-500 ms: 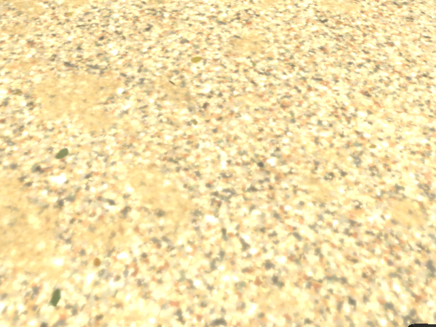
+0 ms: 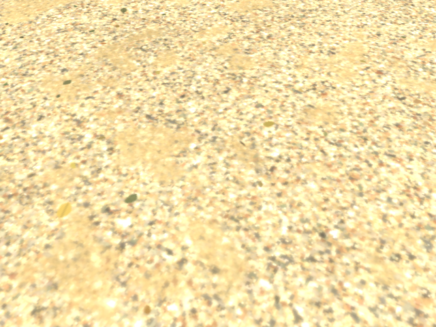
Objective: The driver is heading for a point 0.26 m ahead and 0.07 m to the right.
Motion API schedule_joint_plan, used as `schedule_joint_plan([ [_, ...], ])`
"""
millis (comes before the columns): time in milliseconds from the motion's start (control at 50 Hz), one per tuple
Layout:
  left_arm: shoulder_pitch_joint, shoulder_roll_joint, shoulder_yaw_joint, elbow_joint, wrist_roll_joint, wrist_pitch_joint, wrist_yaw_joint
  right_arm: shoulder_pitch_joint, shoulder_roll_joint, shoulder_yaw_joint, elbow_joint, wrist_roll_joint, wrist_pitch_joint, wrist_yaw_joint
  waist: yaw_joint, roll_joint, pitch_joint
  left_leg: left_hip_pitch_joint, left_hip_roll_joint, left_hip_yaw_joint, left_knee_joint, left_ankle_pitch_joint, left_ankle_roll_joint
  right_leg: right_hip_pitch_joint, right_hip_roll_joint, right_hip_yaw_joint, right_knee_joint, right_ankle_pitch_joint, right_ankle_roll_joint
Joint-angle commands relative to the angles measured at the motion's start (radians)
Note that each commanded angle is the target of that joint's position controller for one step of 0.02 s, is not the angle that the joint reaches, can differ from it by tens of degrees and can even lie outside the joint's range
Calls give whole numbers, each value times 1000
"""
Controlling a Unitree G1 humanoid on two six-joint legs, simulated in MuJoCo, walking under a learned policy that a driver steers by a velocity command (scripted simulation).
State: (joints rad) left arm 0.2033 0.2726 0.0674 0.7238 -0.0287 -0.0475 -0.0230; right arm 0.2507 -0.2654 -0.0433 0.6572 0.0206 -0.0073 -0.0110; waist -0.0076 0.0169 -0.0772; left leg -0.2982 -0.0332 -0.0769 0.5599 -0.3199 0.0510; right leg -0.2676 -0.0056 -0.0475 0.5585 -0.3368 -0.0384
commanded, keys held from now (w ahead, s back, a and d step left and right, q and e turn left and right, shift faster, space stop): w+shift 0.04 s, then w+e+shift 0.06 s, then shift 0.90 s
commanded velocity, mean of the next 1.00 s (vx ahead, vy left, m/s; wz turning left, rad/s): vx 0.23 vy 0.00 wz -0.02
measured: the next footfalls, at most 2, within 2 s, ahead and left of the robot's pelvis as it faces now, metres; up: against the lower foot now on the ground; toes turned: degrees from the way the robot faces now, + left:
right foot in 0.02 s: +0.00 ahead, -0.12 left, +0.00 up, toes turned -1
left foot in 0.36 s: +0.35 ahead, +0.11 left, +0.00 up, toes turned -4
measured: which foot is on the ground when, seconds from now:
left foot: down 0.00-0.02, up 0.04-0.34, down 0.36-1.00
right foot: up 0.00-0.00, down 0.02-0.38, up 0.40-0.68, down 0.70-1.00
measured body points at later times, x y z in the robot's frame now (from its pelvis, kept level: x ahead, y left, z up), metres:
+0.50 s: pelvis +0.20 +0.02 -0.01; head +0.25 +0.03 +0.44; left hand +0.26 +0.30 -0.14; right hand +0.39 -0.23 -0.09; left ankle +0.31 +0.11 -0.73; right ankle +0.06 -0.12 -0.65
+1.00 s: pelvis +0.28 +0.00 +0.00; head +0.29 +0.00 +0.45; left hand +0.41 +0.24 -0.12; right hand +0.37 -0.26 -0.13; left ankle +0.31 +0.11 -0.73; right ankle +0.26 -0.13 -0.73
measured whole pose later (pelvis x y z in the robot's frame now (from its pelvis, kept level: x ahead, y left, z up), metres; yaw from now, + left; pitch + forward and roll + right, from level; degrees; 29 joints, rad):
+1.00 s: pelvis +0.28 +0.00 +0.00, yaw -4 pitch -1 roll +1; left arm 0.21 0.21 0.01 0.82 0.01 -0.01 0.03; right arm 0.17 -0.22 -0.04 0.92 -0.01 -0.01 -0.01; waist 0.00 -0.01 0.03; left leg -0.27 -0.02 0.02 0.53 -0.25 0.01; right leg -0.23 -0.02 0.01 0.56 -0.32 0.01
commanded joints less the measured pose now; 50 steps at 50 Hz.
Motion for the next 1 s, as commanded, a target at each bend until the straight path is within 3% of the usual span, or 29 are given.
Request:
schedule_joint_plan([
  [20,258,113,32,36,18,-50,7,-142,-45,-13,-102,5,-31,4,133,-87,58,-387,79,-132,153,-262,62,352,-175,238,-192,-127,-82],
  [40,323,245,51,34,106,-30,3,-197,-46,-13,-173,-69,-41,29,155,-325,100,-697,-64,53,367,-239,27,471,-393,681,-391,-479,-180],
  [60,284,216,55,30,99,-15,5,-281,-91,-25,-188,-101,-46,37,158,-207,185,-804,26,-9,469,-137,21,405,-427,784,-432,-540,-233],
  [80,226,177,42,17,70,-12,4,-283,-114,-34,-179,-97,-50,48,118,-132,200,-797,67,-2,495,-28,1,377,-369,690,-411,-481,-214],
  [120,199,148,27,19,55,-22,4,-177,-118,-35,-133,-94,-54,71,61,-127,141,-645,82,32,479,37,-37,309,-262,516,-425,-299,-181],
  [140,179,107,11,0,4,-36,18,-166,-85,-36,-133,32,-87,48,48,-170,168,-647,94,9,469,50,-45,303,-258,480,-411,-127,-199],
  [160,181,83,2,10,0,-40,26,-198,-77,-24,-130,28,-100,41,52,-138,169,-627,91,27,419,87,-53,297,-235,398,-404,53,-186],
  [200,185,105,6,24,14,-29,41,-264,-24,-5,-135,-13,-113,45,66,-120,163,-490,52,92,239,189,-66,228,-172,238,-363,372,-141],
  [220,197,125,11,32,17,-21,45,-300,-2,2,-140,-20,-116,52,78,-130,154,-389,29,117,149,244,-67,173,-145,184,-349,454,-120],
  [240,229,139,15,45,18,-14,46,-324,6,4,-144,-17,-115,61,90,-147,143,-298,6,135,94,287,-69,137,-138,164,-344,497,-113],
  [300,247,171,24,62,3,-10,44,-296,-59,-24,-138,-2,-104,71,61,-182,112,-155,-6,104,1,353,-35,162,-174,176,-291,621,-90],
  [360,200,167,26,46,0,-12,48,-60,-125,-60,-62,-27,-97,50,-72,-147,-26,171,-12,108,-100,500,35,156,-124,135,-15,829,-20],
  [380,206,122,12,17,27,-14,50,67,-176,-69,-41,-44,-93,35,-110,-45,-152,438,147,-35,-26,806,86,-5,-70,121,227,546,17],
  [400,415,-7,-32,38,44,-13,40,91,-229,-63,-32,-64,-86,35,-14,269,-361,723,477,-409,4,1095,291,-238,60,142,636,-333,80],
  [420,445,93,-11,88,17,-6,37,105,-171,-57,-23,-42,-73,44,-50,217,-452,659,447,-520,-98,844,313,-238,55,249,747,-339,85],
  [440,321,141,5,61,-5,4,38,14,-130,-43,-28,-27,-66,44,-40,142,-270,523,389,-379,-132,706,269,-314,6,200,763,-284,87],
  [460,224,132,1,37,5,14,48,-63,-84,-26,-23,-20,-62,41,-24,58,-156,376,330,-289,-164,642,228,-321,-33,157,702,-215,91],
  [480,181,121,2,30,18,27,57,-112,-54,-13,-19,-26,-62,39,-1,35,-86,241,299,-230,-193,638,213,-284,-61,152,646,-169,98],
  [500,187,105,2,27,24,41,60,-143,-61,-15,-8,-40,-62,39,34,62,-55,117,268,-181,-231,613,197,-195,-83,149,576,-130,101],
  [540,219,54,-9,41,28,57,64,-193,-60,-16,10,-55,-65,38,74,99,-34,-27,226,-90,-265,612,187,-57,-73,112,413,-121,107],
  [580,182,32,-21,35,39,61,68,-199,-71,-19,31,-54,-62,31,65,105,-45,-48,220,-66,-266,572,196,3,-69,99,262,-94,108],
  [640,149,56,-17,43,41,74,63,-205,-90,-22,52,-39,-39,19,62,91,-45,-104,215,-80,-294,157,169,121,-52,77,100,114,84],
  [680,110,61,-16,33,62,80,59,-202,-57,-8,70,-34,-28,17,67,73,18,-194,171,-79,-304,-164,95,189,-43,71,13,148,52],
  [700,85,75,-16,14,70,78,61,-173,-36,1,91,-38,-26,18,63,44,63,-220,142,-72,-289,-258,44,184,-79,116,-62,156,28],
  [720,40,143,-5,-9,64,75,67,-126,-44,-2,99,-39,-23,15,17,-46,113,-204,85,-27,-242,-254,-2,98,-133,174,-127,63,-6],
  [740,9,149,1,3,54,68,66,-112,-53,-7,105,-35,-18,7,-8,-149,128,-71,44,35,-192,-137,-28,-69,-119,174,-168,-157,-24],
  [780,-32,66,-23,5,59,45,60,-116,-52,-9,118,-39,-14,-4,-16,-180,130,45,39,51,-121,-3,-33,-143,-95,164,-207,-189,9],
  [880,4,72,-23,28,41,17,56,-101,-45,-10,166,-34,-17,-2,4,-62,62,57,58,37,-107,160,-6,-11,-71,127,-111,122,31],
  [1000,13,64,-23,61,36,23,56,-106,-52,-13,225,-23,-8,-5,10,-16,26,115,65,36,-78,318,-7,39,-56,106,-83,285,23],
])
